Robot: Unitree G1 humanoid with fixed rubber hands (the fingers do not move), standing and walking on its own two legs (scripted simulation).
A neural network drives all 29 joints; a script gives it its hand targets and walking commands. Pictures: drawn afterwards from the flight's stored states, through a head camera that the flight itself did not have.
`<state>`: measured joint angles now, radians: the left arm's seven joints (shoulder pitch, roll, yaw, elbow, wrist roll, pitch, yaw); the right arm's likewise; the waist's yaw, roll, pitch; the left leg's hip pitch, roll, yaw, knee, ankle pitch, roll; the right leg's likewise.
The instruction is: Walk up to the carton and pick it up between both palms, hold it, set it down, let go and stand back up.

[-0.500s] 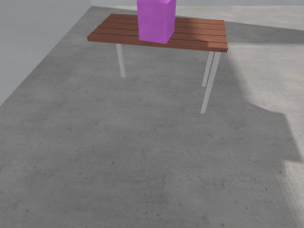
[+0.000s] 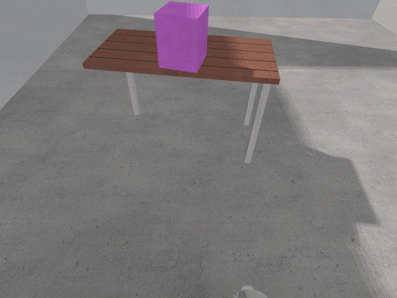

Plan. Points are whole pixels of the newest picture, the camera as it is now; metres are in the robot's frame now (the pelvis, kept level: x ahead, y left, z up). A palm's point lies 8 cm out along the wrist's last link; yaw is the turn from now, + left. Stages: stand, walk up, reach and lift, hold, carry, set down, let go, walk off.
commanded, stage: walk up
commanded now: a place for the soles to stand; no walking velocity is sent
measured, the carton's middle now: (183, 37) +1.29 +0.07 +0.01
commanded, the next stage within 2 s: none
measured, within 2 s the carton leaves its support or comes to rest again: neither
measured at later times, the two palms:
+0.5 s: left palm (102, 294) +0.20 +0.23 -0.13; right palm (301, 215) +0.37 -0.26 -0.11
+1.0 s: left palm (127, 153) +0.61 +0.25 -0.12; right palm (281, 191) +0.46 -0.24 -0.12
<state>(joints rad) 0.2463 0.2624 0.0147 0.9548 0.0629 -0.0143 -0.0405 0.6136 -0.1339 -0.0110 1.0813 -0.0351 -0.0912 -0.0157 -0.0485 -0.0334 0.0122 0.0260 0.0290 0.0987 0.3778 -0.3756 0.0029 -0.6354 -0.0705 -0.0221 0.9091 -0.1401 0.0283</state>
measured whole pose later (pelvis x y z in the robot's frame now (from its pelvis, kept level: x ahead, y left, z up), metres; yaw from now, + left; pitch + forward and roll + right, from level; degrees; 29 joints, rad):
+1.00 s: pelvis +0.52 +0.01 -0.01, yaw +1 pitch -2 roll +0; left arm 0.26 0.24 0.01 0.79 0.05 -0.04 -0.05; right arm 0.52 -0.21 -0.01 0.89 -0.04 -0.08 0.01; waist -0.05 -0.03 0.07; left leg -0.08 0.06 0.12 0.50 -0.38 -0.02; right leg -0.55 -0.09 -0.06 0.74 -0.11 0.00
